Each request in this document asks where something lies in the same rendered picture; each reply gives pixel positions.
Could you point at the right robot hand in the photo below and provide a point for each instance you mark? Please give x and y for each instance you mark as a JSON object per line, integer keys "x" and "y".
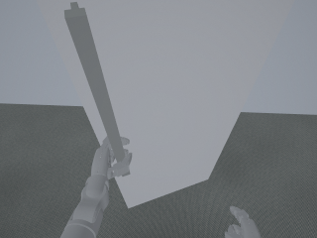
{"x": 248, "y": 227}

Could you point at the robot left forearm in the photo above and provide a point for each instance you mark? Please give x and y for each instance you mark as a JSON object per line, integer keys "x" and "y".
{"x": 87, "y": 217}

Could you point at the left robot hand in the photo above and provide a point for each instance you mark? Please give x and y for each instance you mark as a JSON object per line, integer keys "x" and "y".
{"x": 104, "y": 157}

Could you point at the handle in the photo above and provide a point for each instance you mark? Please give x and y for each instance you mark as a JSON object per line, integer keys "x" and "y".
{"x": 78, "y": 25}

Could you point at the fridge door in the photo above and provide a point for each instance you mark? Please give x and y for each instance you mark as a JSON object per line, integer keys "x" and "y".
{"x": 178, "y": 74}

